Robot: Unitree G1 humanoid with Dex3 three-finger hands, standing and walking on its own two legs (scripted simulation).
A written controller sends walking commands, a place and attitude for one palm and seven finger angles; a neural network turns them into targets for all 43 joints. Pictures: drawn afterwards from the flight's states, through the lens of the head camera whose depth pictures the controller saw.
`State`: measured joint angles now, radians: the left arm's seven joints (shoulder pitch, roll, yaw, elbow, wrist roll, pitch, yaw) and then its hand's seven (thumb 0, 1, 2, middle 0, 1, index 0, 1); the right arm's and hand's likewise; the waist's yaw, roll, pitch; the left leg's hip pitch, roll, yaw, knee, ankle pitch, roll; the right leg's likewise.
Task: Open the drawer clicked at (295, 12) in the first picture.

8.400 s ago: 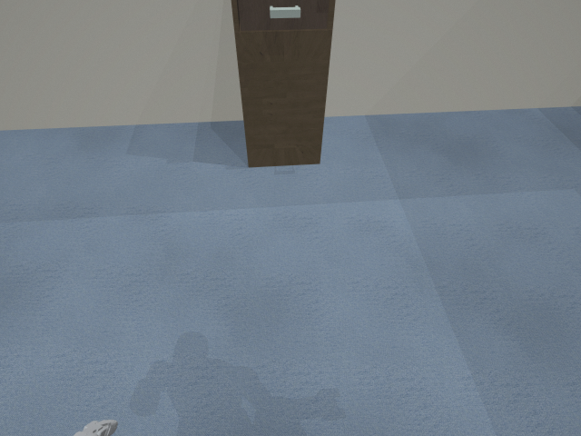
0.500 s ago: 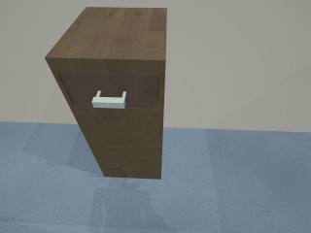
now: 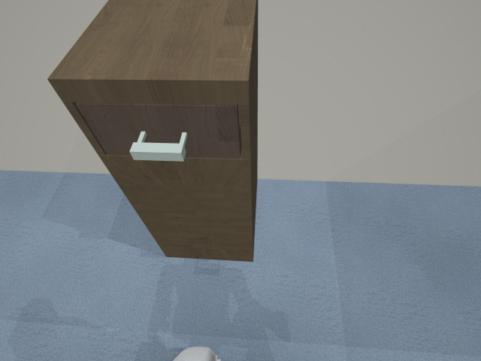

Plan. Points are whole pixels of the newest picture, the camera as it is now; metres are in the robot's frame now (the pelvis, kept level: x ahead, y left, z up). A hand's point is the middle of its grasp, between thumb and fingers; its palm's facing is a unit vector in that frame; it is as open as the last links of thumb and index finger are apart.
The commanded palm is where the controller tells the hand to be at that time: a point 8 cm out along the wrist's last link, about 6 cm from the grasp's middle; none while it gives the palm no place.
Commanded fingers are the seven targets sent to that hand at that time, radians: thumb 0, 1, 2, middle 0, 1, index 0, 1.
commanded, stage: come to a stop and stand still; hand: left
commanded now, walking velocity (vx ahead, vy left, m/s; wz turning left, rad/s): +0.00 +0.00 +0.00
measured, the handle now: (160, 143) +0.52 +0.23 +0.01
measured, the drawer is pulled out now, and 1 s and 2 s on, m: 0.00 0.00 0.00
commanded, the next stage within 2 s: look again from close up in 0.40 s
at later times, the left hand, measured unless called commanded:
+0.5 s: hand out of the picture -0.03 +0.16 -0.17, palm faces +0.01 -0.98 -0.18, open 7.4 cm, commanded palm none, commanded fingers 0.00 0.90 0.90 -0.20 -0.30 -0.20 -0.30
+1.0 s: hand out of the picture +0.03 +0.20 -0.17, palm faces -0.01 -0.98 -0.21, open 7.4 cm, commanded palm none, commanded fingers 0.00 0.90 0.90 -0.20 -0.30 -0.20 -0.30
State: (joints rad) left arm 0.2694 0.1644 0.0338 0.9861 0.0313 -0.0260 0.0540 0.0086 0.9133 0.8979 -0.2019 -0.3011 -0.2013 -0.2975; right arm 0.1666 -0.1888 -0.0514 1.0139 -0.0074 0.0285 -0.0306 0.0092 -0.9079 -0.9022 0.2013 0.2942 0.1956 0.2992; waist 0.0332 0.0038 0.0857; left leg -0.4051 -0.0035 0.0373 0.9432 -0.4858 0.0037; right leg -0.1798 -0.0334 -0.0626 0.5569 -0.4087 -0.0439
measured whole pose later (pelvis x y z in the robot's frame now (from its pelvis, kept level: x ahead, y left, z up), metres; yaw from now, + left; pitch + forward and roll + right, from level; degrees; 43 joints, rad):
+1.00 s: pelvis +0.00 +0.02 +0.00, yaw -1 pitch -1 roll +0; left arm 0.27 0.17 -0.01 1.05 0.00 -0.01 0.04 0.01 0.91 0.90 -0.20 -0.30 -0.20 -0.30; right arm 0.30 -0.15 0.03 1.11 -0.01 -0.01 -0.02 0.01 -0.91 -0.90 0.20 0.29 0.20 0.30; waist -0.01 -0.01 0.02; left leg -0.23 -0.01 0.05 0.50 -0.26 0.02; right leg -0.13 -0.01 -0.03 0.49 -0.35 -0.01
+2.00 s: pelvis -0.01 -0.01 -0.02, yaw -1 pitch +7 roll +2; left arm 0.26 0.40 -0.03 -0.02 0.96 -0.01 0.28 0.00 0.09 0.55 -0.28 -0.82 -0.28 -0.82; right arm 0.15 -0.23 0.00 0.61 -0.04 0.10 -0.03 0.02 -0.90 -0.90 0.21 0.29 0.20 0.30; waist 0.06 0.06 -0.07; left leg -0.50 0.02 0.05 0.68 -0.30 -0.01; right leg -0.44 0.02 -0.03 0.75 -0.43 -0.06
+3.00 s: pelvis -0.02 +0.04 +0.00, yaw +0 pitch +1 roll +0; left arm -0.09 0.52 -0.04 -0.02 0.86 0.01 0.01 0.00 -0.49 0.30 -0.32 -1.20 -0.32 -1.20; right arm 0.15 -0.27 -0.01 0.63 0.02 0.15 -0.01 0.01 -0.90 -0.90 0.20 0.29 0.20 0.30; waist 0.08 0.08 0.01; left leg -0.30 -0.03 0.04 0.46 -0.19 0.04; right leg -0.21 -0.02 -0.04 0.47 -0.29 0.00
